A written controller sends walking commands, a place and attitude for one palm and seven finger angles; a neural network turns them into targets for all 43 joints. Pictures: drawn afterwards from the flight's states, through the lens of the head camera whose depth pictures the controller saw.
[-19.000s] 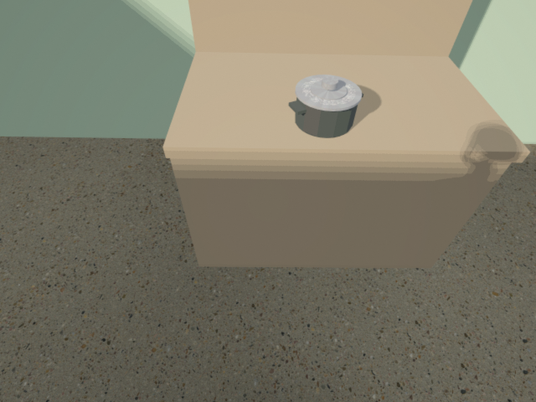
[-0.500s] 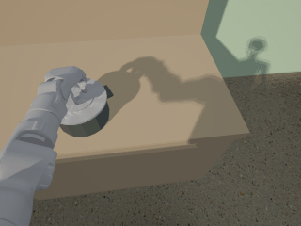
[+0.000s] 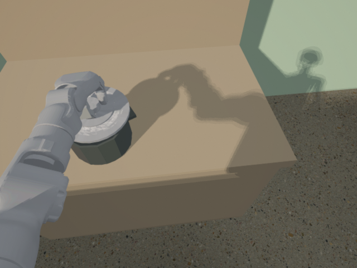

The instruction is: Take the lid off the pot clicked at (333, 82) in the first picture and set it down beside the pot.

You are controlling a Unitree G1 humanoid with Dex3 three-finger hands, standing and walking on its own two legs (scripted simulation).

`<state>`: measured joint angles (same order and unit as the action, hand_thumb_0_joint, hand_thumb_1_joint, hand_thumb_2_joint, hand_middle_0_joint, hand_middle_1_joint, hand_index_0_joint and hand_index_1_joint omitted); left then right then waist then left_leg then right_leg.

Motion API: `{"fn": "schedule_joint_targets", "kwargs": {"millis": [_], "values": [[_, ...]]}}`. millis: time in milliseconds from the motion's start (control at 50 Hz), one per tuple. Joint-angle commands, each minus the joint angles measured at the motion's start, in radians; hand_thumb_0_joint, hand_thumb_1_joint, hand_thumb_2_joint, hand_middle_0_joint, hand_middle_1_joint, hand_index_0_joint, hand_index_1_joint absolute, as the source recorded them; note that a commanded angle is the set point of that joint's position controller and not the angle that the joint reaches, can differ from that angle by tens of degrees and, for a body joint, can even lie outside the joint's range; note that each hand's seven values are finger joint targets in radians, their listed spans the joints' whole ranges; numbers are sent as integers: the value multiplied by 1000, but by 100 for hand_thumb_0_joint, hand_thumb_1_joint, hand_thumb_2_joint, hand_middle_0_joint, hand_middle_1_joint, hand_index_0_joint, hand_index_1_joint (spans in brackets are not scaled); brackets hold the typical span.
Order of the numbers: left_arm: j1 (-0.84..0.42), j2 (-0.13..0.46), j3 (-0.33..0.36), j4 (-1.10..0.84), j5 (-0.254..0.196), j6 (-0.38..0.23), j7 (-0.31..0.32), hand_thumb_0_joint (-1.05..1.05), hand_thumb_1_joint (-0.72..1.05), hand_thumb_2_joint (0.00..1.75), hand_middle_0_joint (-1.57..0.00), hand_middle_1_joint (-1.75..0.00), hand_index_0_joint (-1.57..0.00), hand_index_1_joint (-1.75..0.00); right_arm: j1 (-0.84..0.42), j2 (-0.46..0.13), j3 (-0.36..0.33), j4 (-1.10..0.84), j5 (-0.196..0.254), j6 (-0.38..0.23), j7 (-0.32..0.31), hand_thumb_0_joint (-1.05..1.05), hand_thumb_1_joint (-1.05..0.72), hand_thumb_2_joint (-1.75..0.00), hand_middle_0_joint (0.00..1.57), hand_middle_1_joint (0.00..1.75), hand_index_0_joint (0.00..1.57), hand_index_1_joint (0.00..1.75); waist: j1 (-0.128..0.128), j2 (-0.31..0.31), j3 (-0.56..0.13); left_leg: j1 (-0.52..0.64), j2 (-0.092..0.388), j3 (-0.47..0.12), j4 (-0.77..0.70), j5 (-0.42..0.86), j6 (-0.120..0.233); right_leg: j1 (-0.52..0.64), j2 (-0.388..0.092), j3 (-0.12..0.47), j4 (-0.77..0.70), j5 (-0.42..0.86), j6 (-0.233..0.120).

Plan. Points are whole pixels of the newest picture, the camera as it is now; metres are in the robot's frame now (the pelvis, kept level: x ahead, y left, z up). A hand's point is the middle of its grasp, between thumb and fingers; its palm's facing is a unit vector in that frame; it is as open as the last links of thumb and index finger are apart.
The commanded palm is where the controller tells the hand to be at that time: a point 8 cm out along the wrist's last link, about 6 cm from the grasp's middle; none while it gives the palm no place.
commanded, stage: lift the lid straight up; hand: left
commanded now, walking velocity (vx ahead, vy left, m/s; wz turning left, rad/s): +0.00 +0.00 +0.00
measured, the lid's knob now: (90, 105) +0.50 +0.20 +0.07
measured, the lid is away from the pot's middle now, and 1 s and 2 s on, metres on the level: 0.01 0.01 0.06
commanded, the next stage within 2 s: move the lid sideways beside the pot in 1.42 s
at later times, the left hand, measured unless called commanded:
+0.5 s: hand (76, 93) +0.48 +0.21 +0.13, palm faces -0.33 -0.08 -0.94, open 7.0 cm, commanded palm +0.48 +0.21 +0.21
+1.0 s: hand (69, 77) +0.48 +0.21 +0.18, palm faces -0.29 -0.07 -0.96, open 7.0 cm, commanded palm +0.48 +0.21 +0.25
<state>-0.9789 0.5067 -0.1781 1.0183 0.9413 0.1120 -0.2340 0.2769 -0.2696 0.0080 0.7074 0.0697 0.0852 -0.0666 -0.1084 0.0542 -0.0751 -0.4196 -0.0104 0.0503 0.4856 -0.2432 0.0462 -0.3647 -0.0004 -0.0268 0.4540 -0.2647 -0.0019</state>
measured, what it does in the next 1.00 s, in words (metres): stands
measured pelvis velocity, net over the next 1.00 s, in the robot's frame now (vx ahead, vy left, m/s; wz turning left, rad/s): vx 0.00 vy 0.01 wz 0.02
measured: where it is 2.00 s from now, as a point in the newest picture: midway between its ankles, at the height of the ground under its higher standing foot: outside the picture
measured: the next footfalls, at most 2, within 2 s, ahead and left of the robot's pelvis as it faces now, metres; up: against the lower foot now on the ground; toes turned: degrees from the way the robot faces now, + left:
none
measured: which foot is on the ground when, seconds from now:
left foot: down 0.00-1.00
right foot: down 0.00-1.00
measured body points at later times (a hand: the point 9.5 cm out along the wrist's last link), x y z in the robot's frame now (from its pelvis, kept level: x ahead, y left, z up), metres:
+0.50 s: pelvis +0.00 +0.00 +0.00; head +0.05 -0.01 +0.45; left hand +0.49 +0.21 +0.18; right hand +0.06 -0.27 -0.13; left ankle -0.01 +0.09 -0.74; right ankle -0.03 -0.12 -0.74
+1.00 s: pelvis +0.00 +0.01 +0.00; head +0.04 -0.01 +0.45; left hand +0.49 +0.21 +0.23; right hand +0.07 -0.26 -0.13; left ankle -0.01 +0.09 -0.74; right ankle -0.03 -0.12 -0.74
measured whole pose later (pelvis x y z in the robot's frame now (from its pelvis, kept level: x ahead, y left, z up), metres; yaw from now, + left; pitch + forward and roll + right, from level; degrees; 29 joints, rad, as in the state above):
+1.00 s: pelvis +0.00 +0.01 +0.00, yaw +1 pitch +8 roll -1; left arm -1.15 0.54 -0.21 1.00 0.94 0.17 -0.38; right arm 0.28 -0.28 0.02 0.70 0.07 0.06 -0.05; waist -0.10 0.06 -0.06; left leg -0.37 -0.03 0.04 0.44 -0.22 0.06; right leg -0.31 -0.02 -0.04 0.41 -0.24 0.01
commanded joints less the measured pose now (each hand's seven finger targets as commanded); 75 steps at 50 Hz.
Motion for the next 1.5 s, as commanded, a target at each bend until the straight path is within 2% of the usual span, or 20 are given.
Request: {"fn": "schedule_joint_targets", "kwargs": {"millis": [0,160,200,360,420,460,500,560,680,700,840,920,1000,1080,1140,1200,1260,1380,1440,1480], "values": [[-574,284,76,-178,11,10,35,0,78,77,-84,-107,-89,-109,41,-152,-50,-90,-4,-18,-14,0,-90,-90,20,30,20,30,-12,-30,-406,316,-8,-51,12,391,41,73,28,3,-25,409,-28],[-643,347,104,-246,18,-5,1,0,78,77,-84,-107,-89,-109,41,-155,-48,-94,-2,-31,-24,0,-90,-90,20,30,20,30,-7,5,-452,357,-10,-55,8,421,45,90,24,7,-30,434,-28],[-646,312,82,-268,15,-15,-4,0,78,77,-84,-107,-89,-109,39,-149,-51,-102,-4,-35,-19,0,-90,-90,20,30,20,30,-10,46,-460,395,-7,-64,18,487,44,72,26,5,-30,438,-28],[-641,294,74,-263,12,-1,-25,0,78,77,-84,-107,-89,-109,39,-152,-56,-98,-5,-32,-6,0,-90,-90,20,30,20,30,-9,20,-448,422,-5,-74,20,521,43,49,31,-4,-36,429,-26],[-675,343,99,-257,6,8,-33,0,78,77,-84,-107,-89,-109,43,-160,-51,-93,-4,-28,-5,0,-90,-90,20,30,20,30,-7,6,-439,390,-9,-70,7,474,43,74,28,-2,-38,433,-27],[-696,319,69,-240,9,14,-40,0,78,77,-84,-107,-89,-109,36,-158,-46,-92,0,-31,-10,0,-90,-90,20,30,20,30,-13,-11,-421,376,-12,-68,-2,433,44,70,28,-4,-44,414,-27],[-748,373,106,-315,10,-4,-42,0,78,77,-84,-107,-89,-109,41,-157,-49,-103,-5,-43,-12,0,-90,-90,20,30,20,30,-9,27,-481,419,-8,-76,5,494,45,98,23,3,-40,446,-28],[-732,300,60,-294,13,0,-49,0,78,77,-84,-107,-89,-109,42,-151,-51,-97,-5,-47,-6,0,-90,-90,20,30,20,30,-11,47,-455,454,0,-89,9,544,36,36,28,-11,-41,411,-27],[-763,293,54,-275,4,16,-65,0,78,77,-84,-107,-89,-109,36,-152,-48,-101,-5,-52,-1,0,-90,-90,20,30,20,30,-10,24,-435,427,-5,-88,-2,493,36,42,24,-9,-49,390,-32],[-778,347,91,-283,15,15,-63,0,78,77,-84,-107,-89,-109,46,-157,-48,-98,-8,-54,-3,0,-90,-90,20,30,20,30,-6,26,-473,445,-7,-92,-6,494,36,60,27,-6,-48,393,-30],[-791,305,68,-307,21,22,-75,0,78,77,-84,-107,-89,-109,36,-147,-50,-107,-12,-64,5,0,-90,-90,20,30,20,30,-1,45,-482,489,-3,-105,-5,562,30,43,28,-11,-51,389,-30],[-768,281,40,-216,16,55,-91,0,78,77,-84,-107,-89,-109,29,-153,-42,-102,-7,-52,7,0,-90,-90,20,30,20,30,-6,-15,-391,406,-10,-91,-24,461,33,53,26,-13,-61,373,-31],[-861,325,58,-282,24,49,-105,0,78,77,-84,-107,-89,-109,29,-155,-39,-108,-7,-69,-4,0,-90,-90,20,30,20,30,-7,1,-451,431,-16,-90,-32,420,38,80,23,-6,-66,371,-31],[-867,280,24,-265,21,48,-117,0,78,77,-84,-107,-89,-109,34,-152,-37,-104,-6,-83,-8,0,-90,-90,20,30,20,30,-8,18,-426,439,-13,-98,-35,446,34,51,23,-12,-73,353,-34],[-881,325,52,-239,25,57,-121,0,78,77,-84,-107,-89,-109,36,-157,-34,-100,-6,-88,-12,0,-90,-90,20,30,20,30,-5,-19,-429,418,-19,-92,-45,382,38,79,24,-8,-75,350,-31],[-900,338,57,-262,36,53,-124,0,78,77,-84,-107,-89,-109,31,-154,-33,-107,-8,-95,-13,0,-90,-90,20,30,20,30,-1,2,-456,435,-18,-95,-35,455,38,96,22,-4,-68,395,-32],[-817,299,29,-131,42,86,-140,0,78,77,-84,-107,-89,-109,33,-160,-32,-91,-8,-80,-9,0,-90,-90,20,30,20,30,-4,-37,-357,365,-19,-83,-46,374,37,71,22,-12,-79,354,-31],[-886,318,44,-280,33,53,-155,0,78,77,-84,-107,-89,-109,23,-155,-39,-118,-11,-80,-6,0,-90,-90,20,30,20,30,-1,7,-465,446,-17,-92,-23,495,42,98,22,-1,-73,414,-31],[-883,349,66,-275,32,48,-154,0,78,77,-84,-107,-89,-109,28,-156,-40,-113,-10,-76,-8,0,-90,-90,20,30,20,30,0,4,-448,441,-17,-91,-31,468,43,96,24,-5,-76,401,-30],[-875,269,8,-280,20,47,-158,0,78,77,-84,-107,-89,-109,24,-151,-39,-115,-8,-79,-6,0,-90,-90,20,30,20,30,-5,25,-428,446,-17,-92,-28,491,41,67,24,-10,-79,394,-32]]}}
